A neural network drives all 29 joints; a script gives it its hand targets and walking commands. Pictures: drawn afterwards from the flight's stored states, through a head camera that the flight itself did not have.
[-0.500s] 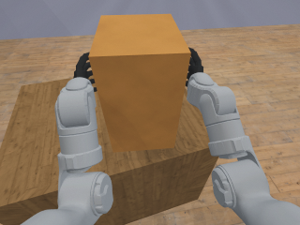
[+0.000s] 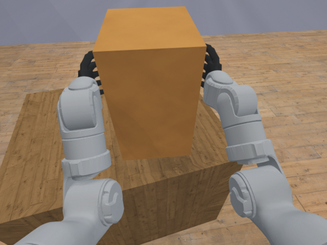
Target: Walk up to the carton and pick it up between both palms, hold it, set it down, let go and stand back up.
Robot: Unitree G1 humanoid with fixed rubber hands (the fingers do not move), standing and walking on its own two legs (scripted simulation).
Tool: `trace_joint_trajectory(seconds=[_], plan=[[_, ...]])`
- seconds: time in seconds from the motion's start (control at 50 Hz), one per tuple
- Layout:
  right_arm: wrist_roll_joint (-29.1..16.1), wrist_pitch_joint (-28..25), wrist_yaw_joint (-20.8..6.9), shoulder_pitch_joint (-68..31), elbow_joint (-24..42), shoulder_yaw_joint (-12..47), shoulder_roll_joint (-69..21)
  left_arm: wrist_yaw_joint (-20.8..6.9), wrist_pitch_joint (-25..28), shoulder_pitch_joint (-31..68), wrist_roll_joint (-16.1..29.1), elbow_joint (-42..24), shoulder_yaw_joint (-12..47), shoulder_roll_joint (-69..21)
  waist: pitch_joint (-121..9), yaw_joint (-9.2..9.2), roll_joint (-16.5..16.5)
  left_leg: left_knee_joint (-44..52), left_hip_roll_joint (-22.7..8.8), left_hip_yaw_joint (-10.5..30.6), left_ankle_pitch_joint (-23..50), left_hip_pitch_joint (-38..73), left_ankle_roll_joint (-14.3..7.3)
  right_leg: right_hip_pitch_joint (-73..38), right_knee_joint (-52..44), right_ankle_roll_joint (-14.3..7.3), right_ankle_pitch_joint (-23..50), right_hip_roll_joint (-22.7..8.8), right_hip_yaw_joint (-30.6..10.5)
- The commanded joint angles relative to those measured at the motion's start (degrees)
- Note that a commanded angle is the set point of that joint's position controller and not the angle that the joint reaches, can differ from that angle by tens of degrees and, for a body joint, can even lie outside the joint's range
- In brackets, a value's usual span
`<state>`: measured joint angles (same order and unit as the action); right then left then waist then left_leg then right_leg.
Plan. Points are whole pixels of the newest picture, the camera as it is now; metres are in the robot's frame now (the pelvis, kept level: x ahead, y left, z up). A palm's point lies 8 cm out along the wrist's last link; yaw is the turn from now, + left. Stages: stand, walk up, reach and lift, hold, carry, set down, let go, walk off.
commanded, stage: hold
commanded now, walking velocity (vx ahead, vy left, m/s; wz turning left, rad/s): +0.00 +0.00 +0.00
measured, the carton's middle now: (152, 87) +0.39 +0.01 +0.22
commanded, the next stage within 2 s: none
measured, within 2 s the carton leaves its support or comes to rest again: neither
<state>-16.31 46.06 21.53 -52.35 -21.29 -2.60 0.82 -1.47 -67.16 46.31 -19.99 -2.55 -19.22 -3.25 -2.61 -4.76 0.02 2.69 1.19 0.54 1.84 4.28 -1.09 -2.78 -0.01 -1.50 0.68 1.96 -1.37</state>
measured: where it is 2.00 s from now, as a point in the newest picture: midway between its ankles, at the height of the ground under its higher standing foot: outside the picture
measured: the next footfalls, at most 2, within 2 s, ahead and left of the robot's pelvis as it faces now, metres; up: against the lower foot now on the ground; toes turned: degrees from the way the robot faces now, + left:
none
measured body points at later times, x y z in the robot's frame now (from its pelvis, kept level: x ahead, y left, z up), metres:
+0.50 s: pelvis +0.00 +0.00 +0.00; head -0.04 +0.00 +0.45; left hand +0.37 +0.14 +0.24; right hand +0.39 -0.12 +0.24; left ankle +0.01 +0.11 -0.76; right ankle +0.01 -0.10 -0.76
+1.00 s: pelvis +0.01 +0.00 +0.00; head -0.03 +0.00 +0.45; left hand +0.38 +0.14 +0.25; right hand +0.39 -0.12 +0.24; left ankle +0.01 +0.11 -0.76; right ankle +0.01 -0.10 -0.76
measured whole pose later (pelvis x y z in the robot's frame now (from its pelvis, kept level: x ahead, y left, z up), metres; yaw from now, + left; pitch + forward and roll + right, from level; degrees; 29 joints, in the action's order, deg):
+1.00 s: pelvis +0.01 +0.00 +0.00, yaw +0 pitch -3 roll +0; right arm -16.5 45.5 21.4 -50.6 -19.3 -1.4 1.0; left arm -1.9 -67.3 45.1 -21.1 -4.9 -19.2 -4.3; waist -2.3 -5.3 0.3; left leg 4.5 1.3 0.6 2.0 5.8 -1.2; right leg -4.1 -1.5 -1.3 0.7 1.9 -1.8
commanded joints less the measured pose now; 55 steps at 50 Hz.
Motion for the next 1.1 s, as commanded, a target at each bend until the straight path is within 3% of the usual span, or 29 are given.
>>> trace_joint_trajectory(seconds=[0.0, 0.28, 0.5, 0.86, 1.08], plan=[[-5.8, -3.5, -3.9, -41.0, 12.2, 13.3, -26.0, -9.7, 3.1, 42.9, 11.9, -5.2, 22.1, -23.5, -23.1, -0.11, 1.8, -4.2, -2.2, 1.4, 12.7, 9.3, 0.0, -4.5, 2.0, 4.2, 5.9, -1.6, -1.4], [-6.6, -4.6, -4.7, -41.6, 14.7, 15.9, -27.1, -9.1, 4.1, 43.8, 12.0, -8.1, 23.1, -24.8, -27.1, -0.01, 1.5, -3.9, -2.3, 1.4, 15.7, 11.4, 0.0, -5.0, 2.4, 4.0, 8.8, -1.4, -1.2], [-6.3, -4.5, -4.8, -40.6, 12.9, 14.2, -26.1, -9.2, 3.4, 43.6, 11.5, -7.1, 22.9, -24.0, -24.6, -0.51, 2.4, -4.1, -2.4, 1.2, 14.0, 10.8, 0.4, -4.1, 1.8, 3.7, 5.7, -1.5, -1.3], [-7.2, -4.5, -4.5, -40.4, 16.4, 16.4, -27.2, -9.2, 3.5, 42.8, 12.4, -9.9, 24.3, -24.9, -27.8, -0.65, 2.2, -4.2, -2.1, 1.4, 19.4, 11.8, 0.8, -7.5, 2.6, 4.2, 12.7, -1.3, -1.3], [-6.6, -3.8, -3.8, -39.0, 14.9, 14.5, -25.9, -11.1, 1.9, 41.2, 10.6, -7.9, 22.1, -23.5, -23.0, -0.85, 2.1, -3.5, -2.0, 1.1, 16.6, 11.0, 0.9, -8.2, 2.0, 4.8, 10.9, -1.5, -1.4]])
